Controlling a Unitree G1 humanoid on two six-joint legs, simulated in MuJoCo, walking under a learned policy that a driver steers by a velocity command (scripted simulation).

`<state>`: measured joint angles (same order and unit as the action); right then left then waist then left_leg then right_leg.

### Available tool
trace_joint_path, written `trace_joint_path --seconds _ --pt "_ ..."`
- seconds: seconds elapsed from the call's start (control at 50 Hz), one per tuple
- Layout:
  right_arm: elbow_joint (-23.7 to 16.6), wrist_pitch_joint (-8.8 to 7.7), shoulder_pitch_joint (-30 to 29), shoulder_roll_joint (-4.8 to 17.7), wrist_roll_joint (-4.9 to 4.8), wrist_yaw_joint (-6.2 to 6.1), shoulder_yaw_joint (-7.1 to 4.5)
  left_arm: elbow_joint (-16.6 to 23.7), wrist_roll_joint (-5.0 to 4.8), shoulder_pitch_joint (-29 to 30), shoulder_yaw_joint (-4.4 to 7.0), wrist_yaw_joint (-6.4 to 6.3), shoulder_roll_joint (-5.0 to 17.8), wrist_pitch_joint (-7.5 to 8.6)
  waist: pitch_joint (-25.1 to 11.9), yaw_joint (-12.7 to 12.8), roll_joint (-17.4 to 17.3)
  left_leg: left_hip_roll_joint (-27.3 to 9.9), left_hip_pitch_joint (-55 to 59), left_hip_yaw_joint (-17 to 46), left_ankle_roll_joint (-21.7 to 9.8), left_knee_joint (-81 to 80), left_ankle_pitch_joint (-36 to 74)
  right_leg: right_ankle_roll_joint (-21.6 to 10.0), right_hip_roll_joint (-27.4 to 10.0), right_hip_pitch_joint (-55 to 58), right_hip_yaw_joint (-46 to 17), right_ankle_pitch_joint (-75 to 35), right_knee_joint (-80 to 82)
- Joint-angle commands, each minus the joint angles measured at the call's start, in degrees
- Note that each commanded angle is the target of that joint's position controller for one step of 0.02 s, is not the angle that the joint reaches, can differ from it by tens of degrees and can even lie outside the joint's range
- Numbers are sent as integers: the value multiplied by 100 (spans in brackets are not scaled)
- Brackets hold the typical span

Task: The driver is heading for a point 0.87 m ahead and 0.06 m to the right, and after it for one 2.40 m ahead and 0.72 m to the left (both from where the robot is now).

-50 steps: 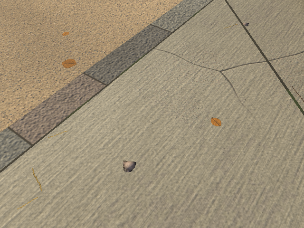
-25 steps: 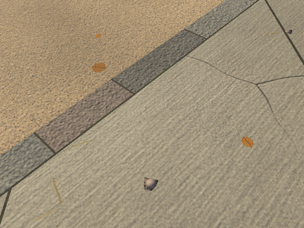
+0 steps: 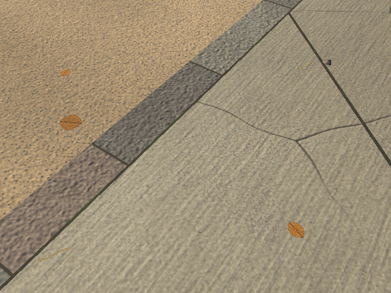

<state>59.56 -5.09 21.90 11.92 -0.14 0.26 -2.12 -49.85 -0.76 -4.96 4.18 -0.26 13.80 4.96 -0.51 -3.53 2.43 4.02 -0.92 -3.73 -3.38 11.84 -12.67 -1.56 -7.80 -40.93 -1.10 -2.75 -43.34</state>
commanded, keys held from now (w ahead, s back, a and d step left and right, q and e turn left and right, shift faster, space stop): w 0.82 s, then w+e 0.18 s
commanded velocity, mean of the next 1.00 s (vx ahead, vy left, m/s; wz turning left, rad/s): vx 0.50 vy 0.00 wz -0.03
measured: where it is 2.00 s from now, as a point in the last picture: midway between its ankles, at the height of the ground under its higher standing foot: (191, 207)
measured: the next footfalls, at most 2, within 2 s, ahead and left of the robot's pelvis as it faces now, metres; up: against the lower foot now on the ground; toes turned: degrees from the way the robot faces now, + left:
right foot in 0.18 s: +0.30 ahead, -0.14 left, +0.00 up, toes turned -3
left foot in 0.76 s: +0.61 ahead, +0.10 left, +0.00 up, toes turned +3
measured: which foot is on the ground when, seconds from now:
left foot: down 0.00-0.18, up 0.20-0.74, down 0.76-1.00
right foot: up 0.00-0.16, down 0.18-0.76, up 0.78-1.00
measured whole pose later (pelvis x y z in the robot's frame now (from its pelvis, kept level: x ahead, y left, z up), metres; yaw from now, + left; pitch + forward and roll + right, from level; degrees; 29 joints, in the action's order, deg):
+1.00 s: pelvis +0.57 +0.03 +0.00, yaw -3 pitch +1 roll +1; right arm 57.9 -6.2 16.2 12.5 1.0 0.9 -3.6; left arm -53.2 -1.9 -11.0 4.7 -0.9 15.3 3.8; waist 0.5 -2.0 2.8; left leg 3.1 -8.5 -6.7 -4.2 17.0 -9.6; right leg -2.9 -6.1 -37.1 -4.3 10.8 -61.1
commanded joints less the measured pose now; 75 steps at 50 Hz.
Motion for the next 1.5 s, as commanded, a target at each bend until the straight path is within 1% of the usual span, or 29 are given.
trace_joint_path --seconds 0.02,0.12,0.18,0.2,0.22,0.24,0.26,0.3,0.38,0.52,0.64,0.7,0.74,0.76,0.78,0.8,0.82,0.84,0.88,0.98,1.2,1.24,1.28,1.3,1.32,1.34,1.36,1.4,1.5 --pt "-211 -53 104 969 -64 -59 -174 439 -36 651 -51 104 153 63 625 1 -481 -1589 -278 722 -802 -523 1519 -16 164 88 144 -362 753" --pt "-69 83 303 1078 -93 -99 -253 696 -63 969 -48 274 335 130 584 83 -569 -1950 687 744 -672 123 2367 -286 366 287 195 452 1322" --pt "-193 153 -20 1016 -40 -88 -217 156 -34 -1014 258 223 954 139 -684 1088 -668 -1427 -5 308 -331 2486 4253 -721 713 3319 402 480 1349" --pt "-313 102 414 562 24 -52 -73 -29 100 -1968 388 177 1490 133 -1670 1093 265 -796 -2065 46 -9 4723 2249 -1410 -735 5704 -1583 731 1287" --pt "-227 -44 763 120 -12 6 83 -117 72 -2208 335 212 1448 119 -2413 956 1271 0 -3433 687 131 6082 -1949 -1920 -1588 6693 -3946 1612 2280" --pt "-317 -161 187 765 -188 32 -92 -81 27 -1936 198 203 983 130 -1843 1022 846 -360 -4033 1123 0 6626 -1890 -1595 -1359 6287 -3676 1940 2509" --pt "-504 -222 -343 968 -270 23 -139 45 5 -1321 130 182 813 132 -1011 882 557 -670 -4236 903 -74 6550 -1341 -1363 -1201 5352 -2799 1530 2644" --pt "-523 -164 -600 851 -143 -52 -200 149 102 -624 32 212 525 157 -323 477 -6 -1124 -3630 789 -64 5926 -532 -1175 -785 3735 -1684 642 3032" --pt "-485 92 -453 525 -100 -94 -214 -52 112 -780 30 192 563 205 -13 183 119 -1309 -3300 721 55 5170 -16 -1232 -498 2952 -923 457 3602" --pt "-916 53 -1901 489 -29 -26 -219 -312 55 -1432 63 0 773 127 361 523 89 -1141 -3827 535 262 2931 1836 -1012 -317 3327 -310 357 3796" --pt "-1230 -12 -2744 510 -102 136 -147 -620 -16 -1909 120 -38 854 22 627 745 107 -963 -3892 456 138 1998 1520 -951 -653 4209 -245 353 3446" --pt "-1229 -77 -2457 714 -118 203 -208 -638 -41 -1762 180 -66 968 -54 434 482 246 -779 -3251 312 -80 1777 880 -814 -804 4493 -267 -551 2948" --pt "-782 -92 -1017 1115 -90 165 -439 -578 -28 -1547 131 -67 853 -110 -420 -228 188 -414 -1209 15 -339 1676 852 -560 -351 4103 117 -2104 1286" --pt "-550 -90 70 1587 -25 109 -576 -443 65 -1628 27 -68 651 -115 -1300 -538 -510 -1464 588 1252 -723 1750 824 -322 28 2893 412 -681 -611" --pt "-415 -67 437 1952 -19 141 -631 -422 63 -2333 -197 6 -166 23 -1974 -124 -2071 -2661 2389 4060 -1670 975 -220 53 1153 614 196 3187 -2533" --pt "-444 -81 335 1397 -68 151 -470 -459 -85 -1979 -79 26 421 166 -1893 -311 -1537 -2561 2283 4503 -1535 515 -921 -56 936 -53 -605 3574 -3290" --pt "-559 -111 -204 1123 -76 135 -391 -283 -210 -1420 6 37 745 248 -1106 -241 -1262 -2391 1599 3630 -1242 473 -714 -181 620 -457 -511 3096 -3391" --pt "-697 -122 -723 945 -32 127 -328 -234 -211 -1136 14 -9 765 253 -710 -64 -725 -2233 753 2879 -1057 362 -178 -213 290 -236 -384 2516 -3170" --pt "-709 -166 -1152 597 93 140 -225 -267 -118 -1130 89 -64 645 109 -278 282 -665 -1895 -436 1925 -843 1 479 -222 -51 422 -439 1905 -2590" --pt "-465 -223 -788 856 124 10 -298 -188 -110 -945 114 -74 378 -144 153 364 -528 -1815 -738 885 -805 -475 1372 -118 -28 96 -650 1055 -1749" --pt "-143 53 2 916 -16 -148 -236 560 65 728 -76 235 -5 -92 720 -44 -382 -1800 291 -355 -516 62 3673 -196 432 119 347 126 919" --pt "-104 146 -33 1087 -65 -141 -260 573 80 539 -38 273 152 -42 443 154 -688 -1847 545 -180 -509 650 4980 -315 679 691 537 557 1129" --pt "-138 190 -357 1191 -123 -127 -275 218 99 -634 149 244 617 19 -220 852 -820 -1576 609 -101 -252 1895 5482 -550 956 2157 571 -110 1862" --pt "-211 139 -319 1123 -77 -101 -242 43 202 -1255 276 159 1105 34 -826 1032 -590 -1264 -340 -157 11 2970 4279 -775 388 3786 111 -2441 1594" --pt "-316 46 78 515 52 -29 -54 -47 410 -1841 313 52 1514 -27 -1912 936 654 -364 -2428 -218 427 5361 -154 -1763 -1398 6204 -1695 -5379 975" --pt "-68 -23 565 444 -90 17 -42 10 324 -1968 170 52 1199 -59 -3060 877 743 -43 -2806 1187 496 6476 -3114 -2323 -2080 6796 -2589 -6374 1031" --pt "-238 8 118 968 -311 11 -220 158 190 -1520 191 45 1169 -128 -2674 885 573 -375 -3113 1210 507 6642 -2863 -2139 -1791 6068 -1887 -4890 1409" --pt "-393 199 -661 814 -259 -139 -264 293 94 -449 37 -12 606 -112 -987 561 30 -854 -3453 758 565 5930 -2099 -1457 -1113 4142 -873 -2462 2121" --pt "-531 649 -241 483 -100 -289 -312 261 308 170 95 -86 748 -152 -400 29 413 -924 -2329 367 652 4950 -1113 -1338 -905 2102 188 -734 2992"
Velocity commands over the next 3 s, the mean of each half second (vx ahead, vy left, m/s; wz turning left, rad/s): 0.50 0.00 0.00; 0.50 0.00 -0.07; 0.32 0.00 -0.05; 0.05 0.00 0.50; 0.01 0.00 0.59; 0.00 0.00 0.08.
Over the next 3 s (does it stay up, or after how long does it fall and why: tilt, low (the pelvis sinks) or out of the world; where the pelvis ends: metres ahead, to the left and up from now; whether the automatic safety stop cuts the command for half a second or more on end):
stays up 0.86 0.03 -0.01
